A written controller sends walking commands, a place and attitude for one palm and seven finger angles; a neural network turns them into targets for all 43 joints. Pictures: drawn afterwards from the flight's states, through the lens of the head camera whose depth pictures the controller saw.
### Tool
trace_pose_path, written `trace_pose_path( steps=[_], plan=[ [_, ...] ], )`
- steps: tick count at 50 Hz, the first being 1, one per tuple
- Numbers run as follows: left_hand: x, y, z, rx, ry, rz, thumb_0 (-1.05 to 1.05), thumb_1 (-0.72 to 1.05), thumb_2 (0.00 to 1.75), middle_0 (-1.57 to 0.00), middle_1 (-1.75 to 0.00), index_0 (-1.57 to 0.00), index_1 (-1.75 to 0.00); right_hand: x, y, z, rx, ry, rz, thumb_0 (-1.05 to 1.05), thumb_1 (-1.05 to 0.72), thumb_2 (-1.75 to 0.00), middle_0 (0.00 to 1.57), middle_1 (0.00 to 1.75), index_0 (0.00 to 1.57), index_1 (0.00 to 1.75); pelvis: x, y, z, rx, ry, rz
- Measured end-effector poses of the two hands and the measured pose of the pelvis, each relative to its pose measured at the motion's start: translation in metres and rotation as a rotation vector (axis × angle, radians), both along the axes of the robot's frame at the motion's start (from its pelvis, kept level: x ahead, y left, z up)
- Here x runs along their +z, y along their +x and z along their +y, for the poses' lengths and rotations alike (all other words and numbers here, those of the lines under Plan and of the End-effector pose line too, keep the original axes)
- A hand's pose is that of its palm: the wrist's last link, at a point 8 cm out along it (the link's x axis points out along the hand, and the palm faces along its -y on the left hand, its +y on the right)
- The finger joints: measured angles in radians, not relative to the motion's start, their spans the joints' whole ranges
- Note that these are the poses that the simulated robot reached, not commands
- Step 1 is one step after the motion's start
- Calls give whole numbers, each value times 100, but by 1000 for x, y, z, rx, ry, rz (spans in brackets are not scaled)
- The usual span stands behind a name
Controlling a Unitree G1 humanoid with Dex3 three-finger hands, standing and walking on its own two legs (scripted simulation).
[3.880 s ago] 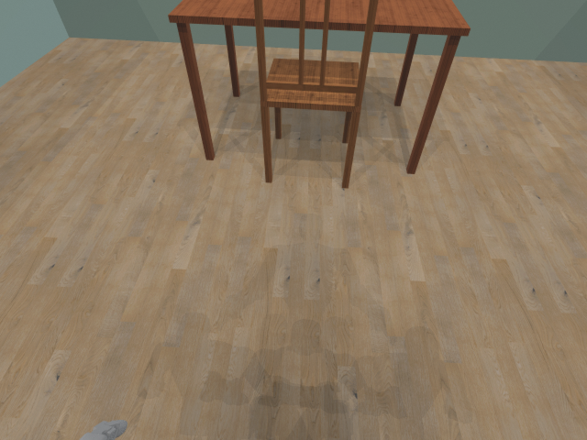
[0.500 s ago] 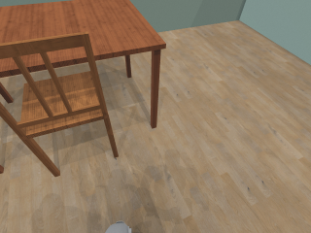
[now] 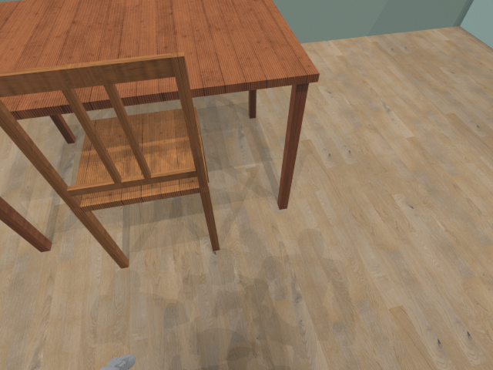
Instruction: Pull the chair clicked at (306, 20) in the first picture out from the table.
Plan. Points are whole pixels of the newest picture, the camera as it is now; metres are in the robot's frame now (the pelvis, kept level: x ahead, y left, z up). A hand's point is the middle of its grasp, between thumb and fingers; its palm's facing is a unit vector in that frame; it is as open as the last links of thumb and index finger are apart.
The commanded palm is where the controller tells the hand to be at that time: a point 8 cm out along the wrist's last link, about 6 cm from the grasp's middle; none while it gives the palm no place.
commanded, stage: turn to face it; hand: left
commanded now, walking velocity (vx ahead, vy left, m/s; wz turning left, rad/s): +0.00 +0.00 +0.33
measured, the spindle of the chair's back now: (96, 141) +0.63 +0.41 -0.06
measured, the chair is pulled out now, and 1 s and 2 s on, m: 0.00 0.00 0.00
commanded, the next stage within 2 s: take the last steps up to it in 0.18 s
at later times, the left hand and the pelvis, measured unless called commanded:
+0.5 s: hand out of the picture -0.05 +0.19 -0.18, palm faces +0.27 -0.94 -0.20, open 7.3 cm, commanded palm none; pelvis +0.00 +0.00 -0.01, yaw +12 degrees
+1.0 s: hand (154, 330) +0.22 +0.20 -0.17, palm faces +0.19 -0.96 -0.19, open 7.4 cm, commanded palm none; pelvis +0.15 +0.00 -0.02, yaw +11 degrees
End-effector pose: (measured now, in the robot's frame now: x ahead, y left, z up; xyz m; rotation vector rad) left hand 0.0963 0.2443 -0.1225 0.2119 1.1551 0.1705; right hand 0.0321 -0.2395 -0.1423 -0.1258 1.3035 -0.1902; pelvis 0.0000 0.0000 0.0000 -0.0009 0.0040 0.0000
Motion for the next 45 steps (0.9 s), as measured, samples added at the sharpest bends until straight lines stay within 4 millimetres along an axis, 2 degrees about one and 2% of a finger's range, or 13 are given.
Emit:
trace_pose_path(
  steps=[4,9,14,18,24,26,28,32,36,40,45],
  plan=[
    [7,-4,-15,17,35,-43,0,91,89,-19,-30,-20,-30,-13,12,-21,20,21,-3,0,-91,-90,20,30,21,30,-6,1,-18,36,13,-11],
    [16,-27,-28,75,31,-22,0,91,89,-20,-30,-20,-30,-5,32,-36,76,19,-10,0,-91,-90,20,30,20,30,3,3,-29,95,27,-17],
    [11,-54,-36,136,4,10,0,90,89,-20,-30,-20,-30,2,50,-40,144,-1,-3,0,-91,-90,20,30,20,30,7,3,-32,144,35,-14],
    [2,-88,-33,193,-21,64,0,91,89,-20,-30,-20,-30,7,69,-29,211,-19,-10,0,-91,-90,19,30,20,30,6,1,-27,170,27,-8],
    [-23,-150,-16,289,-80,190,0,91,89,-20,-30,-20,-30,14,100,7,311,-43,-86,0,-91,-90,19,30,20,30,-3,3,-5,202,-15,3],
    [-30,-165,-9,306,-96,246,0,91,89,-20,-30,-20,-30,17,102,19,320,-48,-107,0,-91,-90,19,30,20,30,-5,7,2,202,-10,-3],
    [-29,-170,-4,301,-107,283,0,91,89,-20,-30,-20,-30,22,97,28,315,-46,-105,0,-91,-90,20,30,20,30,-1,13,8,197,-12,-9],
    [-22,-150,5,292,-123,272,1,91,89,-19,-30,-20,-30,24,78,37,281,-47,-40,0,-92,-90,20,30,20,30,7,30,18,208,-17,-17],
    [-19,-108,12,276,-121,216,1,91,89,-19,-30,-20,-30,20,56,38,245,-38,62,0,-92,-90,20,30,21,30,9,50,23,210,-13,-22],
    [-20,-51,14,236,-113,161,0,91,89,-19,-30,-20,-30,13,38,36,194,-22,160,0,-92,-90,20,30,21,30,5,75,23,200,0,-25],
    [-22,39,10,162,-87,79,0,91,89,-19,-30,-20,-30,-3,32,29,125,6,270,0,-91,-90,20,30,21,30,-8,116,16,183,13,-25]
  ],
)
